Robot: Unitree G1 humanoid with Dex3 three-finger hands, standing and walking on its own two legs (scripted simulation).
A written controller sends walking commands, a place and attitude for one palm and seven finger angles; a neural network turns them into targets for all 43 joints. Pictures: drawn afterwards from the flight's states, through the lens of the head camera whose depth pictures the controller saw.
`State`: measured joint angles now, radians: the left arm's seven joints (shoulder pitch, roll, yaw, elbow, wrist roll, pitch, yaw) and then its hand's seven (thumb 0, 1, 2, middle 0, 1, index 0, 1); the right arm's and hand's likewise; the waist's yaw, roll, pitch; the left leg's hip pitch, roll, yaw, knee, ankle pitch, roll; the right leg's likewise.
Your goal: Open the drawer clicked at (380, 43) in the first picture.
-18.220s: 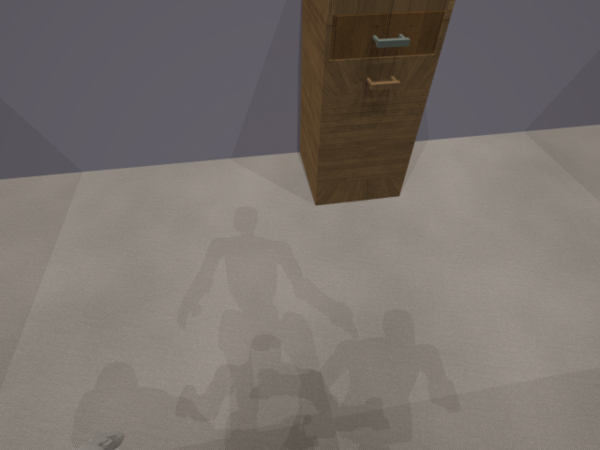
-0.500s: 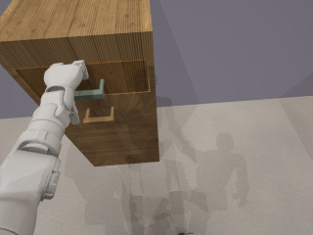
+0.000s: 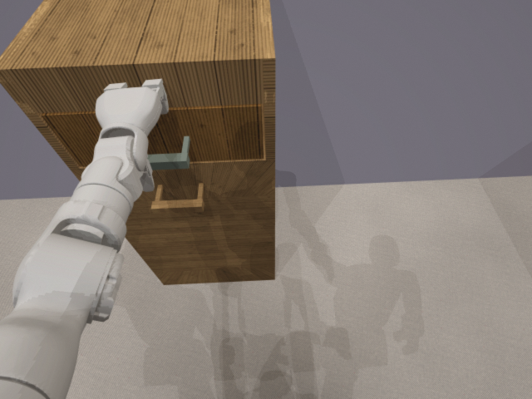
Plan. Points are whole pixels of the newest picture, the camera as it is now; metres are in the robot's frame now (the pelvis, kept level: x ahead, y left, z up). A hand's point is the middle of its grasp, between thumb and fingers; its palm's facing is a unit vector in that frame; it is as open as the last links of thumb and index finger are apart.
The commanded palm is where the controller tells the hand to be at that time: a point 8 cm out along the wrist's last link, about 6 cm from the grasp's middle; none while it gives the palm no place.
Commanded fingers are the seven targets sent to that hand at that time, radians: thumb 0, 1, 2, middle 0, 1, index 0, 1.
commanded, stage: move the hooked fingers above the handle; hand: left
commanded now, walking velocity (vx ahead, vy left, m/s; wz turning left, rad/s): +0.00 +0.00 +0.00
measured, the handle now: (160, 152) +0.55 +0.17 +0.02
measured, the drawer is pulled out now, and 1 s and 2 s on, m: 0.00 0.00 0.00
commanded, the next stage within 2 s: none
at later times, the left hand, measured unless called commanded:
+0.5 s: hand (129, 138) +0.51 +0.20 +0.10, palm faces +0.00 +0.01 -1.00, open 13.5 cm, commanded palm +0.48 +0.18 +0.13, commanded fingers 0.00 -0.50 0.30 -0.30 -1.20 -0.30 -1.20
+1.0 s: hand (150, 139) +0.51 +0.16 +0.09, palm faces +0.01 +0.00 -1.00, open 13.3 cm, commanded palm +0.49 +0.19 +0.13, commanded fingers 0.00 -0.50 0.30 -0.30 -1.20 -0.30 -1.20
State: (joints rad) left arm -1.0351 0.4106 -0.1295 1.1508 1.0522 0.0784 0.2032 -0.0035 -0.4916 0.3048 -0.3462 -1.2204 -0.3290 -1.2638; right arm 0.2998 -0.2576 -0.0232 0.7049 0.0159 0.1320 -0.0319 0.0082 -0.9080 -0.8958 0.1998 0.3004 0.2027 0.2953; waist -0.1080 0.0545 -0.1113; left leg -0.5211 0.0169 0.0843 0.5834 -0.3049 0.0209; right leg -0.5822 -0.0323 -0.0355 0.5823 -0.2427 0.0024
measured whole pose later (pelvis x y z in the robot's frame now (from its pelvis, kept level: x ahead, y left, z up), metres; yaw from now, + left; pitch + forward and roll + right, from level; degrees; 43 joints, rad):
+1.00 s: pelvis +0.00 -0.01 +0.00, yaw +0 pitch +14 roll +1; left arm -0.99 0.39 -0.10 1.10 1.05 0.09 0.26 0.00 -0.49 0.30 -0.35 -1.22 -0.39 -1.28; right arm 0.26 -0.26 -0.02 0.72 0.01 0.14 -0.04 0.01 -0.91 -0.90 0.20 0.30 0.20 0.30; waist -0.10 0.07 -0.09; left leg -0.52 0.02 0.08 0.57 -0.30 0.01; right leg -0.59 -0.03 -0.03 0.58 -0.25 0.00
